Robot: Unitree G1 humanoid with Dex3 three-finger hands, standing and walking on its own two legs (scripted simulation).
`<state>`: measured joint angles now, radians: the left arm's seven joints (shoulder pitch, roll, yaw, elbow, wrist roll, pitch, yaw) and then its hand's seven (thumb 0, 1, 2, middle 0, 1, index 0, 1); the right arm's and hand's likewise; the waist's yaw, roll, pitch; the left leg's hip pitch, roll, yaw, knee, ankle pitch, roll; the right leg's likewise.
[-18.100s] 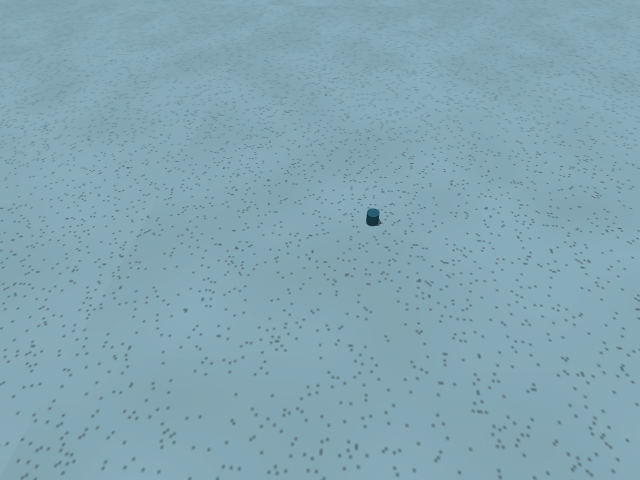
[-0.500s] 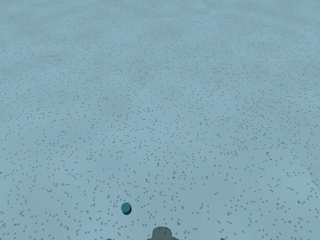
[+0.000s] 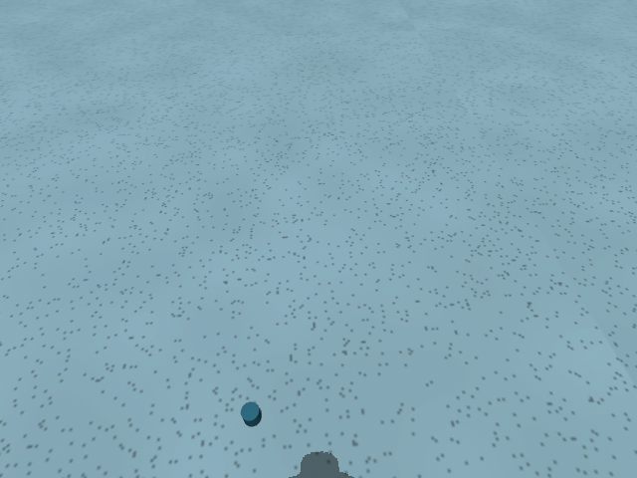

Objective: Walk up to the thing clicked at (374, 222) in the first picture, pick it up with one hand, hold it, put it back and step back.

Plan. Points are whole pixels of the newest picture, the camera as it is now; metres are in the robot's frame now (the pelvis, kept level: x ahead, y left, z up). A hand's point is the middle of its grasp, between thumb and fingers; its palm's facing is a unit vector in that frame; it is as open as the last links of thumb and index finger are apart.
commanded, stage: stand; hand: left
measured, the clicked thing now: (251, 414) +0.43 +0.25 -0.75
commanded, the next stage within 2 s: none
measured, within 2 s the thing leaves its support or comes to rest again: neither
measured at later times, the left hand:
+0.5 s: hand out of the picture +0.05 +0.26 -0.15, palm faces -0.02 -0.94 -0.34, open 7.4 cm
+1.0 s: hand out of the picture +0.04 +0.27 -0.15, palm faces -0.03 -0.94 -0.34, open 7.4 cm
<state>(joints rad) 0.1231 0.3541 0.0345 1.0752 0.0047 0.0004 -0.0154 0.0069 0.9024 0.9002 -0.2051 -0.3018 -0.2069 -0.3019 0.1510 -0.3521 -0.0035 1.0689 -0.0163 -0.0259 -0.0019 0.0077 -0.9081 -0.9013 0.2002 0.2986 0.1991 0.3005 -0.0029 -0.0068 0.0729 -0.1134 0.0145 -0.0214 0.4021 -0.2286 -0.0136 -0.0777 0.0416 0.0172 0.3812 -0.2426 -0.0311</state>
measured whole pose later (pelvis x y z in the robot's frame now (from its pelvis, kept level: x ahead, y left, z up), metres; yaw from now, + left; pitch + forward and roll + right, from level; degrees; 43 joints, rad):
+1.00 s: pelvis -0.03 +0.01 +0.00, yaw +0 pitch -3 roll +0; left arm 0.13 0.35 0.00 1.13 0.01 -0.02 -0.01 0.01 0.90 0.90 -0.21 -0.30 -0.21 -0.30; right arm 0.12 -0.35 0.00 1.14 -0.01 -0.02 0.01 0.01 -0.91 -0.90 0.20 0.30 0.20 0.30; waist 0.00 0.00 0.06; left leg -0.12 -0.01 -0.02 0.32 -0.14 0.00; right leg -0.10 0.02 0.02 0.32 -0.17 -0.01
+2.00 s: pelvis -0.01 +0.01 +0.00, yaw +0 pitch -3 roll +0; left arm 0.13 0.35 0.00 1.12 0.01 -0.01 -0.01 0.01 0.90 0.90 -0.21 -0.30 -0.21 -0.30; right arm 0.12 -0.35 0.01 1.13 -0.01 -0.01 0.01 0.01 -0.91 -0.90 0.20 0.30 0.20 0.30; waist 0.00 0.00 0.06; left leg -0.11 0.00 -0.02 0.31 -0.16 -0.01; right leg -0.08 0.02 0.02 0.31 -0.18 -0.02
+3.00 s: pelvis -0.01 +0.02 -0.08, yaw +0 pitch +16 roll -2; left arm 0.23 0.33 0.12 0.51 0.22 0.19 0.01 0.00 -0.43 0.87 -0.20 -0.96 -0.20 -0.97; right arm 0.19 -0.25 -0.03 0.58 0.01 -0.13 -0.03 0.01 -0.92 -0.90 0.20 0.30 0.20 0.30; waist -0.03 0.00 -0.10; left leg -0.86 0.00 -0.03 1.08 -0.50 0.01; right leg -0.81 0.04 -0.01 1.04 -0.52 -0.01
